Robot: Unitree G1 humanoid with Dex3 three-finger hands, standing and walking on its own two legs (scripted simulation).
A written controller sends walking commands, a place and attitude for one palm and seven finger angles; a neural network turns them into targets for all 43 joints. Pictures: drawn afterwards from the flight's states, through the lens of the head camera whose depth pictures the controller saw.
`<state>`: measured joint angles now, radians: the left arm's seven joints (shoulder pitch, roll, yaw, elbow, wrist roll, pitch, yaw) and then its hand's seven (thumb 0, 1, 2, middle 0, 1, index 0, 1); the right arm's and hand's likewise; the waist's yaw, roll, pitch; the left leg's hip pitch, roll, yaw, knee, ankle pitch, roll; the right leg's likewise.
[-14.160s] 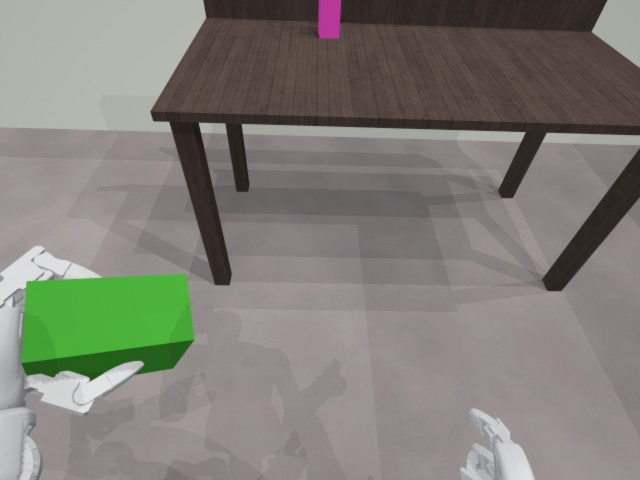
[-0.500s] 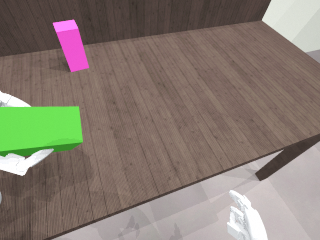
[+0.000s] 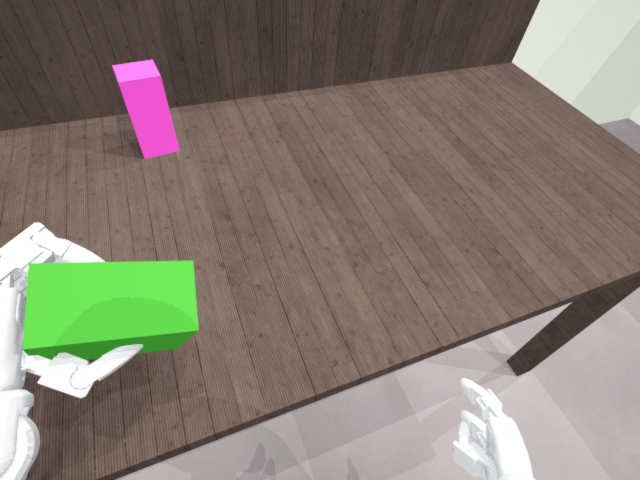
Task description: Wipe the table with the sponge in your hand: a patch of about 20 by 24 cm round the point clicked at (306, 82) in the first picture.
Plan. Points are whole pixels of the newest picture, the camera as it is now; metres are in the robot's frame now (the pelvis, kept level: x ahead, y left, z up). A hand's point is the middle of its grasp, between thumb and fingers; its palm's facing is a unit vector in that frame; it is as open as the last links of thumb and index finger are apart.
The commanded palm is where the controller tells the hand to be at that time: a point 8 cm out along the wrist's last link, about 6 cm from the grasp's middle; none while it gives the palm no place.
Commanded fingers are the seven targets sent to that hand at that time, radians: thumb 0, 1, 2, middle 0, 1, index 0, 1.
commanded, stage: come to a stop and stand still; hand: left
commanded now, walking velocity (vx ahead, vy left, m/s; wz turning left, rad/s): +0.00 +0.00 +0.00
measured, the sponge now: (140, 311) +0.24 +0.21 +0.13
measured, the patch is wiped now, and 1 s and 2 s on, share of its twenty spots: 0.00 0.00 0.00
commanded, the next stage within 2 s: look again from close up in 0.24 s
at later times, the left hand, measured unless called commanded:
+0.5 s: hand (71, 311) +0.22 +0.26 +0.15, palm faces +0.36 -0.85 -0.37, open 10.2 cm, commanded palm +0.16 +0.29 +0.17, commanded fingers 0.00 0.10 1.30 -1.20 -1.60 -1.20 -1.60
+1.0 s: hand (96, 302) +0.23 +0.23 +0.16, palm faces +0.26 -0.78 -0.57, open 10.2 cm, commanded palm +0.17 +0.28 +0.18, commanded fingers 0.00 0.10 1.30 -1.20 -1.60 -1.20 -1.60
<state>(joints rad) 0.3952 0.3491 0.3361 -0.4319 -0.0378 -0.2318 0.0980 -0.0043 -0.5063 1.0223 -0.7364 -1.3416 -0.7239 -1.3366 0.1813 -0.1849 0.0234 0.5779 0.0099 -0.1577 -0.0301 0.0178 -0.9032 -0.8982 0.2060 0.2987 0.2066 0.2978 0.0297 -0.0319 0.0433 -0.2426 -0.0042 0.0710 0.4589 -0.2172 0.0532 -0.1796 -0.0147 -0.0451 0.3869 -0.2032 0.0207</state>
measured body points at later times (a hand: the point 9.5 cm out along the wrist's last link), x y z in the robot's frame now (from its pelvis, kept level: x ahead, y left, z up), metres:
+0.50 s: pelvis +0.00 +0.01 +0.00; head +0.03 +0.03 +0.45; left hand +0.19 +0.30 +0.17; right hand +0.18 -0.21 -0.07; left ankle +0.02 +0.08 -0.74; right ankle +0.00 -0.13 -0.74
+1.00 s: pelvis +0.00 -0.01 -0.01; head +0.01 -0.03 +0.44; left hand +0.21 +0.27 +0.19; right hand +0.23 -0.22 -0.08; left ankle +0.02 +0.08 -0.74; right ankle -0.01 -0.13 -0.74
